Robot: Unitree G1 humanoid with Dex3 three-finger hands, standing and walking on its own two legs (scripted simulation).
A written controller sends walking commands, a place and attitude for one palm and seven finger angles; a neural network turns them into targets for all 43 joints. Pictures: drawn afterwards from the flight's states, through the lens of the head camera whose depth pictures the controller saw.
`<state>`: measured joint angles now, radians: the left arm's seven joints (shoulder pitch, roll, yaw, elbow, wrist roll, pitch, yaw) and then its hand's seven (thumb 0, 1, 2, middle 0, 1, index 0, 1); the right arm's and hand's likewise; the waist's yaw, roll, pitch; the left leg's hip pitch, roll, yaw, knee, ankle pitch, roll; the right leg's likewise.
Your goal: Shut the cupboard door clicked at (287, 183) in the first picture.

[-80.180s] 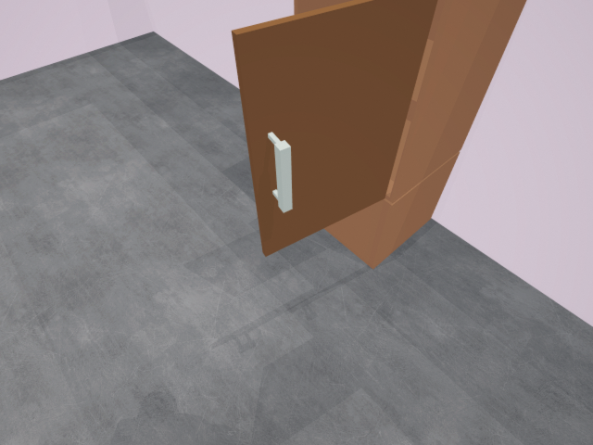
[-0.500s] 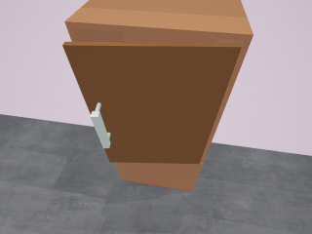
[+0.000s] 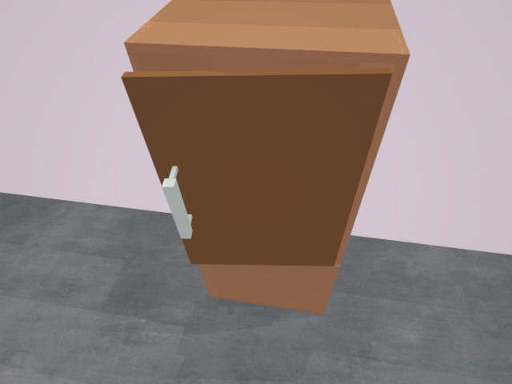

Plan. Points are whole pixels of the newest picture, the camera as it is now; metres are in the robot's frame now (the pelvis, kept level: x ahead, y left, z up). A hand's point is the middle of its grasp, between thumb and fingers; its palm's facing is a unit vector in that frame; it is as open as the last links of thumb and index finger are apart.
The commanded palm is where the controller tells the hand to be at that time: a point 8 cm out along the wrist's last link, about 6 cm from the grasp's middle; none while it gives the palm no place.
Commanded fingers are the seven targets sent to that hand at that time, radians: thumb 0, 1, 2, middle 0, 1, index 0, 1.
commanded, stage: come to a stop and stand still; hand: left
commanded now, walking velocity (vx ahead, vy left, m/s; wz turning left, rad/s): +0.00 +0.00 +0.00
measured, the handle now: (180, 203) +0.48 +0.20 -0.03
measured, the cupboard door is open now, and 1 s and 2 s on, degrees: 8 8 8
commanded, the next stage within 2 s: look again from close up in 0.02 s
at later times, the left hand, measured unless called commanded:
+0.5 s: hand out of the picture +0.03 +0.16 -0.17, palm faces +0.03 -0.98 -0.20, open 7.3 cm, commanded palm none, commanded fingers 0.00 0.90 0.90 -0.20 -0.30 -0.20 -0.30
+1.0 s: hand (170, 298) +0.25 +0.16 -0.01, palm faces +0.19 -0.98 -0.05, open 7.0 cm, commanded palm +0.14 +0.21 -0.07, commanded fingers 0.00 0.90 0.90 -0.42 -0.54 -0.42 -0.54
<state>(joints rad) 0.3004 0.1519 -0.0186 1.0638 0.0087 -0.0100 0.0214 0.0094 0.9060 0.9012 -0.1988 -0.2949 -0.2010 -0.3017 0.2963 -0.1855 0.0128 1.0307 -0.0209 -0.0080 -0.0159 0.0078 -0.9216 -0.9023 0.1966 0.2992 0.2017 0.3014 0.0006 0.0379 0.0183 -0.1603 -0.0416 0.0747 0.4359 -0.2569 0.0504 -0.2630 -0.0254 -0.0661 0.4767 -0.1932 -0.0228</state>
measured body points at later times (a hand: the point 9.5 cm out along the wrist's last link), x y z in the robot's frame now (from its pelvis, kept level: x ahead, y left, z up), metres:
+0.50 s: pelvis +0.03 -0.01 +0.00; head +0.05 -0.02 +0.45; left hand +0.03 +0.21 -0.15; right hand +0.02 -0.22 -0.17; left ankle -0.01 +0.09 -0.74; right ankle +0.04 -0.10 -0.74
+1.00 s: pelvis +0.02 -0.01 -0.03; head +0.04 -0.03 +0.42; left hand +0.24 +0.21 +0.00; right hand +0.16 -0.28 -0.12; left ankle -0.01 +0.09 -0.74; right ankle +0.04 -0.10 -0.74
